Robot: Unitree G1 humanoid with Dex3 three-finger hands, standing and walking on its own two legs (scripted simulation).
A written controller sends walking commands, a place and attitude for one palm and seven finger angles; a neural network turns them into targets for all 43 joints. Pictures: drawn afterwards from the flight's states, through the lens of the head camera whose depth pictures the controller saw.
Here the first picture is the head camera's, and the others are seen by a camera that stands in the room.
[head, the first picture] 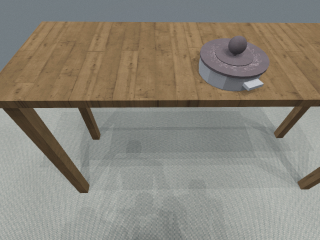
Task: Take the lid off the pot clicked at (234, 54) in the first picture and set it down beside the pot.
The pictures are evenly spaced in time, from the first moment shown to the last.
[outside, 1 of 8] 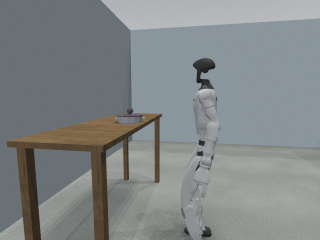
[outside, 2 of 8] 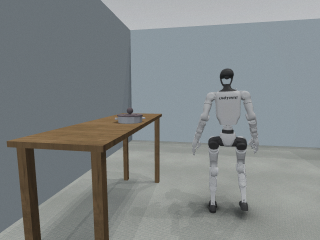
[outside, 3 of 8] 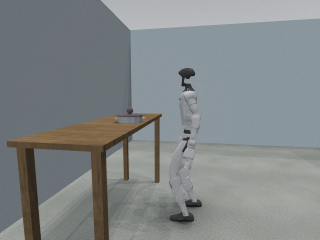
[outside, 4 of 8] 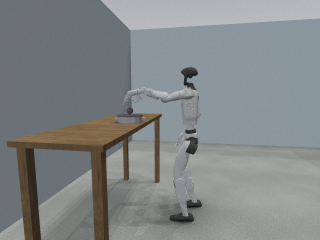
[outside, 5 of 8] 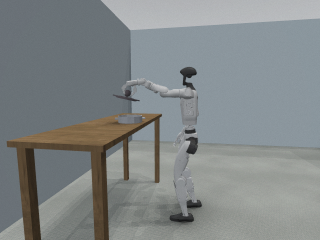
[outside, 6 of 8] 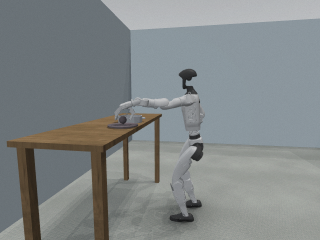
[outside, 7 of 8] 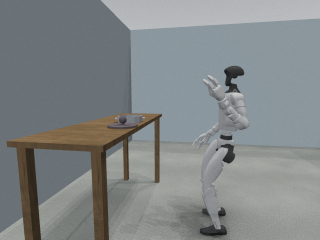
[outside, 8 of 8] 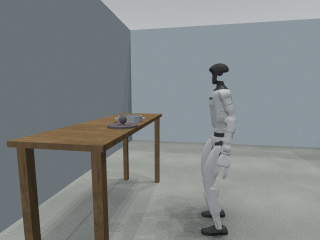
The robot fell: no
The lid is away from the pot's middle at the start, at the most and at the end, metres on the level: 0.00 0.25 0.25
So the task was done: yes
